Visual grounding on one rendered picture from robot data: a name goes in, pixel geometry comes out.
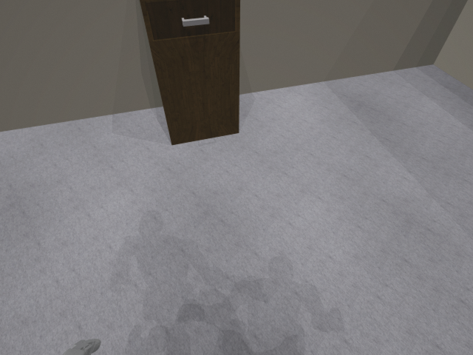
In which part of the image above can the handle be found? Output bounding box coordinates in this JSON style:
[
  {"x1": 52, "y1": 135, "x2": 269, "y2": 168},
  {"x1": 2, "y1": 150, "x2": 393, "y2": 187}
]
[{"x1": 182, "y1": 16, "x2": 209, "y2": 27}]

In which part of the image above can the robot left hand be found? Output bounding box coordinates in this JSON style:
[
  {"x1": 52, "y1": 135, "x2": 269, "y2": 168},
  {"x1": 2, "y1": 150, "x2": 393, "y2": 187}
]
[{"x1": 63, "y1": 339, "x2": 101, "y2": 355}]

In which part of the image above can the cabinet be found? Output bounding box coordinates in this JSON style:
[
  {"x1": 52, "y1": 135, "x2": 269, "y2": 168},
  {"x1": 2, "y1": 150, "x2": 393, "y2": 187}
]
[{"x1": 140, "y1": 0, "x2": 240, "y2": 145}]

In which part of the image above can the drawer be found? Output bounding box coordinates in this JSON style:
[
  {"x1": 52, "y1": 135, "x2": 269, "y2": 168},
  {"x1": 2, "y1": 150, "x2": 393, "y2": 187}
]
[{"x1": 146, "y1": 0, "x2": 235, "y2": 40}]

